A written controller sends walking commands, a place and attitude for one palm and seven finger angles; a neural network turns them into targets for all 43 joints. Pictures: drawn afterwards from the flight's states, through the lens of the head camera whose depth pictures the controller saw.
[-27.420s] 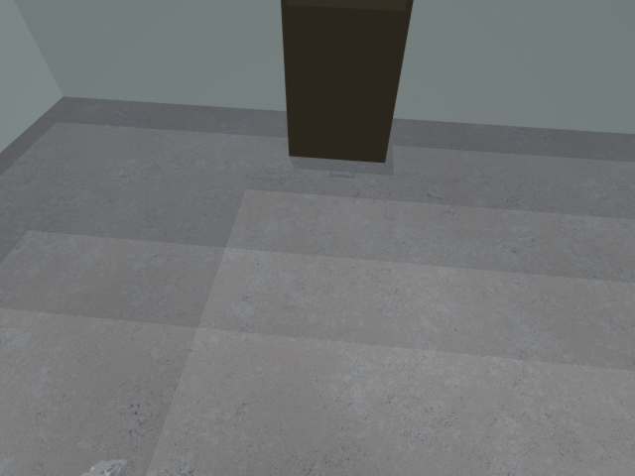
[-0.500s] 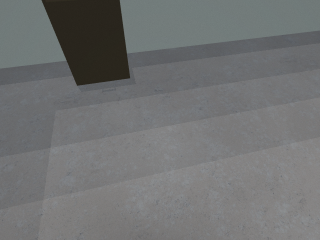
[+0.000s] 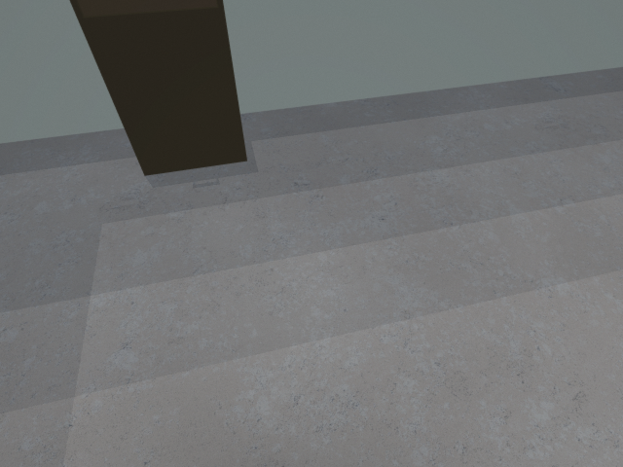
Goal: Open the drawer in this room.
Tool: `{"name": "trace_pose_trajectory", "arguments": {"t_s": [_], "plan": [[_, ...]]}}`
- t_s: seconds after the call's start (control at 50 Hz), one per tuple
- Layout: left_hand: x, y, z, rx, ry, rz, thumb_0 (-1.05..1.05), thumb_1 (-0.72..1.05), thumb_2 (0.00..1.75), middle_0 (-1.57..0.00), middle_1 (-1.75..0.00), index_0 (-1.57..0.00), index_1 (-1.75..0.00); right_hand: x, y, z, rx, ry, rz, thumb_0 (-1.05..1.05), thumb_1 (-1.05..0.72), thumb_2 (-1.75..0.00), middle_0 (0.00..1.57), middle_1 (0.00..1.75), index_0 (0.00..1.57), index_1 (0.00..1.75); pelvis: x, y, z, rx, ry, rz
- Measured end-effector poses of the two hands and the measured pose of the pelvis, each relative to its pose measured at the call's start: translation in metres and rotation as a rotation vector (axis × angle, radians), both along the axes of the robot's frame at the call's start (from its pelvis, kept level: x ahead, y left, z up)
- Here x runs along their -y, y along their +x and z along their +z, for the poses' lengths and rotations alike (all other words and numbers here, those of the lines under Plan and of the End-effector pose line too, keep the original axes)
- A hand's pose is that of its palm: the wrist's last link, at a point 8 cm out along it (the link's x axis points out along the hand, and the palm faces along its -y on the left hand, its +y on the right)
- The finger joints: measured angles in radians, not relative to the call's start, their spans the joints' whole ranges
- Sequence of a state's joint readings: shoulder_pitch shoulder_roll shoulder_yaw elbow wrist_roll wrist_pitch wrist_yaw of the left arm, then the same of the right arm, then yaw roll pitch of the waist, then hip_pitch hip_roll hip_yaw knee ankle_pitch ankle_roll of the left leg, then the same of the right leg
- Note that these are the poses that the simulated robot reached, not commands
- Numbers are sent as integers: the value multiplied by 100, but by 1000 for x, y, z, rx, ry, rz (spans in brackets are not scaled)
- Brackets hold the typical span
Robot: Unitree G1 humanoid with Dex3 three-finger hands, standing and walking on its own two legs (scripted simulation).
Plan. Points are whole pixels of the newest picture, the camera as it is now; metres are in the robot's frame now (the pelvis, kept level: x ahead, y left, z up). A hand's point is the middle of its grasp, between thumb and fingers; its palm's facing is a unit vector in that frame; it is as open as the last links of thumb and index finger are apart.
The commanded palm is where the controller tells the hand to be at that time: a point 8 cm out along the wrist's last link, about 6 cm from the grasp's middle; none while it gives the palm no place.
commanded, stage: stand and wait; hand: left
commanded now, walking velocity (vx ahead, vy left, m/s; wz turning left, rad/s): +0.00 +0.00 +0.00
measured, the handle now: out of the picture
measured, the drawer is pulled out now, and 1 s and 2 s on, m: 0.00 0.00 0.00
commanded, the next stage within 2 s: turn or walk to find it in 1.10 s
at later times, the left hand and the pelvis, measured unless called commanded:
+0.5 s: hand out of the picture +0.02 +0.23 -0.17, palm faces +0.02 -0.97 -0.25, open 7.4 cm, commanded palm none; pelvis -0.01 +0.02 +0.00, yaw -1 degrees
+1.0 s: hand out of the picture +0.06 +0.28 -0.15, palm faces -0.01 -0.94 -0.33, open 7.4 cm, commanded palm none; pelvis -0.01 +0.04 +0.01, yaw -1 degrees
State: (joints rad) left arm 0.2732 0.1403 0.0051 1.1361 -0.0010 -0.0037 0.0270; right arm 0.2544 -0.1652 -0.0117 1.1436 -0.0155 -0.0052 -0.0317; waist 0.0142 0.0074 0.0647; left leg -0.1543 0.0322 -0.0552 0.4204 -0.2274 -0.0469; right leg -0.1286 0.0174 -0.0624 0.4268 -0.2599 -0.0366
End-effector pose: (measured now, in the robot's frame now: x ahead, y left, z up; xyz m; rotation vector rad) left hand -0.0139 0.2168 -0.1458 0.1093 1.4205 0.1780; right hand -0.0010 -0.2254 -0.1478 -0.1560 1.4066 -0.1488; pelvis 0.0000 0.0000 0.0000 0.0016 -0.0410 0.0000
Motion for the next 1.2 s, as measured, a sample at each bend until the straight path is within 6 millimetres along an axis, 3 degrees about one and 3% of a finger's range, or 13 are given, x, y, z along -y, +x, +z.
{"name": "trace_pose_trajectory", "arguments": {"t_s": [0.18, 0.4, 0.78, 1.0, 1.2], "plan": [[-10, 2, 0, 24, 4, -13, 0, 90, 89, -20, -30, -21, -30, -2, -3, 3, 21, -9, -3, 0, -91, -90, 20, 30, 20, 30, -4, -6, 1, 6, -4, -6], [-45, 20, 5, 83, 50, -43, 0, 90, 89, -20, -30, -20, -30, 2, 6, 10, 70, -46, 9, 0, -91, -90, 20, 30, 20, 30, -16, -12, 2, 10, -7, -13], [-102, 51, 22, 137, 134, -95, 0, 90, 89, -20, -30, -21, -30, 23, 46, 30, 160, -127, 68, 0, -91, -90, 20, 30, 20, 30, -34, -13, 5, 4, -4, -19], [-112, 68, 28, 156, 156, -111, 0, 90, 89, -20, -30, -21, -30, 30, 72, 37, 200, -148, 96, 0, -91, -90, 20, 30, 20, 30, -36, -7, 6, -1, -3, -17], [-109, 79, 29, 166, 153, -111, 0, 90, 89, -20, -30, -21, -30, 31, 81, 36, 197, -144, 104, 0, -91, -90, 20, 30, 20, 30, -34, 1, 6, -2, -2, -7]]}}
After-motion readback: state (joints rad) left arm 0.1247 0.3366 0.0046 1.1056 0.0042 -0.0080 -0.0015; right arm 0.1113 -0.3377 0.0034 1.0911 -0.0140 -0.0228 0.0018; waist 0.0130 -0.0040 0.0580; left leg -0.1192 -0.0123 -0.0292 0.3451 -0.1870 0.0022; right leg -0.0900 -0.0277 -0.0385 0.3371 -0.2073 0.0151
